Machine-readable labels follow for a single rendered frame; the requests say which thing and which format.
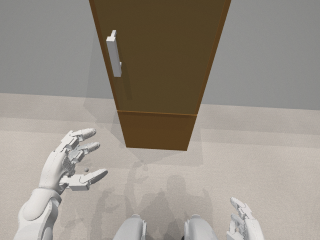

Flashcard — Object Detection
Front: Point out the left robot forearm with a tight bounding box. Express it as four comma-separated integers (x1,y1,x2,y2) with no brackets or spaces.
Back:
13,187,62,240

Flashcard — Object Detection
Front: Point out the robot left hand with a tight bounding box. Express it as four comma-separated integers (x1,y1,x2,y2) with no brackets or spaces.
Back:
38,128,108,195

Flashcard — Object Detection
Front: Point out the robot right hand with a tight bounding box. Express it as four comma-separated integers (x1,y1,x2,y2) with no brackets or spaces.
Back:
226,197,266,240

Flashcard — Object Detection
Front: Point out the robot left shin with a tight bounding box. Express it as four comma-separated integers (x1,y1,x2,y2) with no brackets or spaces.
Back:
131,214,141,219

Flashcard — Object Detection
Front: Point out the cupboard door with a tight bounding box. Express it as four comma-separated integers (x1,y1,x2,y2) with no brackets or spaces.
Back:
94,0,225,115

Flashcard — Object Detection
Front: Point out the handle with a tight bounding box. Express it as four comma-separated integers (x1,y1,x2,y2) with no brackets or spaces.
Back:
106,30,122,77

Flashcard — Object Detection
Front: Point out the left robot thigh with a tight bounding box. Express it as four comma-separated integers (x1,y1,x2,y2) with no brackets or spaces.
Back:
113,217,147,240

